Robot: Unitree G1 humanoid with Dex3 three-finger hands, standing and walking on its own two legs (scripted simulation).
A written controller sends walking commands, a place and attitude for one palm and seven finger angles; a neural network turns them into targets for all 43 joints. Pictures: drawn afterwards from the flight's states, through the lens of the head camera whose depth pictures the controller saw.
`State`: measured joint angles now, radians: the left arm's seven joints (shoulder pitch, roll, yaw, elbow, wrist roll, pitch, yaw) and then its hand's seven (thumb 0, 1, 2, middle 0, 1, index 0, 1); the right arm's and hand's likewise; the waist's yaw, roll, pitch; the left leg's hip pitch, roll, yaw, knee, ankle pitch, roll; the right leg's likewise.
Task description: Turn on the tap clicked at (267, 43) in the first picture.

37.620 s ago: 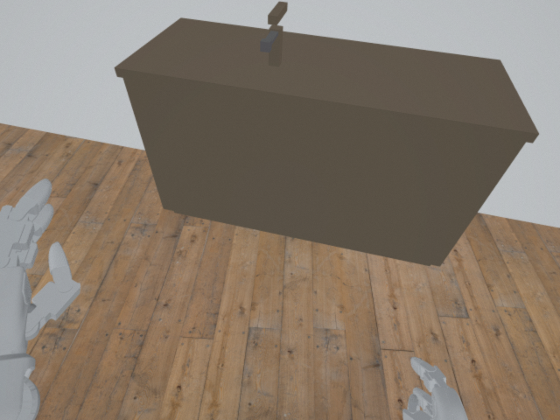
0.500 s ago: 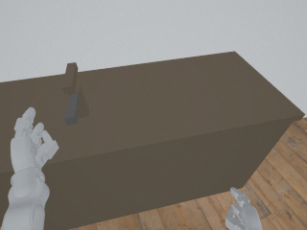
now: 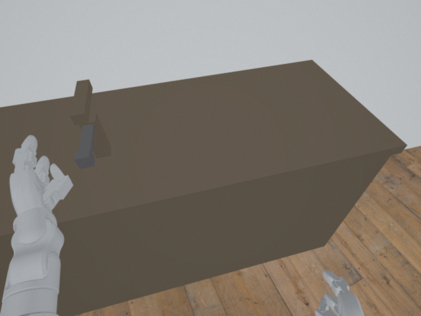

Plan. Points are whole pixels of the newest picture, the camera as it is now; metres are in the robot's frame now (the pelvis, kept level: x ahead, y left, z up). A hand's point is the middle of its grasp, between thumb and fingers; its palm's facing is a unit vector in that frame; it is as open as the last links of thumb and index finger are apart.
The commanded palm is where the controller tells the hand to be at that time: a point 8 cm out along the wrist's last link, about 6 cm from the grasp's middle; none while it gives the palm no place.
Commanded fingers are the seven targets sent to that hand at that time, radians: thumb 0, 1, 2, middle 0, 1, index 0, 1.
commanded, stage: reach beside the lever's end, fingers flat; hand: left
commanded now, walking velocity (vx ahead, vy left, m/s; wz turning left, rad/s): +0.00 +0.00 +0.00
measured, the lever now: (84, 158) +0.38 +0.29 +0.10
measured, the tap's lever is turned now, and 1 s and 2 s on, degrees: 0 0 14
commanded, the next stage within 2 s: push the lever round in 0.86 s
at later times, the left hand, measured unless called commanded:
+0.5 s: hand (67, 175) +0.34 +0.31 +0.09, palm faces +0.56 -0.83 -0.08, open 7.8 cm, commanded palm +0.29 +0.35 +0.10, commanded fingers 0.00 0.90 0.90 -0.15 -0.15 -0.15 -0.15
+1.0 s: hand (64, 170) +0.35 +0.32 +0.10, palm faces +0.56 -0.82 -0.07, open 7.8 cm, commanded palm +0.30 +0.35 +0.10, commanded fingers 0.00 0.90 0.90 -0.15 -0.15 -0.15 -0.15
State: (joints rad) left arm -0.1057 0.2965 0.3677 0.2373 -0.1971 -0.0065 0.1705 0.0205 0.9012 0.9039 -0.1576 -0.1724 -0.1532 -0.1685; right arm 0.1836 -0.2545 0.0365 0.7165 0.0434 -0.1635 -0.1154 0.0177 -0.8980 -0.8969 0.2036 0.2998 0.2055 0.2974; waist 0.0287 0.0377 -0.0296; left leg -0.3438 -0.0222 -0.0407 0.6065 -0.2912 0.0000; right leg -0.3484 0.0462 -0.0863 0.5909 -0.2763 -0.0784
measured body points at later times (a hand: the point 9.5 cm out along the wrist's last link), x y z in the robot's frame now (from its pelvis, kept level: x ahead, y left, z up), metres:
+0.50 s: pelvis +0.02 +0.01 +0.00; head +0.03 +0.00 +0.45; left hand +0.30 +0.36 +0.10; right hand +0.14 -0.25 -0.11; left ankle +0.02 +0.12 -0.73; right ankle +0.02 -0.07 -0.73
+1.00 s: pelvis +0.02 +0.02 +0.00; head +0.04 +0.02 +0.45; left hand +0.31 +0.36 +0.10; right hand +0.16 -0.23 -0.10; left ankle +0.02 +0.12 -0.73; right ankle +0.02 -0.07 -0.73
